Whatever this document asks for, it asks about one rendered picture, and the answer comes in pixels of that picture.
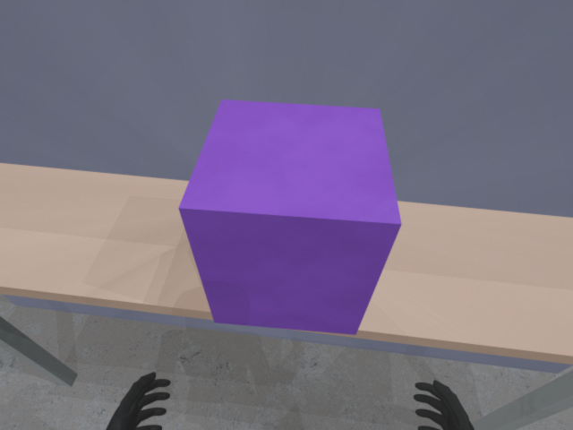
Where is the carton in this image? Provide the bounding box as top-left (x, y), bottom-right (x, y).
top-left (178, 99), bottom-right (401, 335)

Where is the robot right hand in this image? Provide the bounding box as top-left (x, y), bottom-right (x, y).
top-left (414, 380), bottom-right (474, 430)

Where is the robot left hand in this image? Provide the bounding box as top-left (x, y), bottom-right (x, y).
top-left (106, 372), bottom-right (170, 430)

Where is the table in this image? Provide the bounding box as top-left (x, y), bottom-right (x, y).
top-left (0, 163), bottom-right (573, 430)

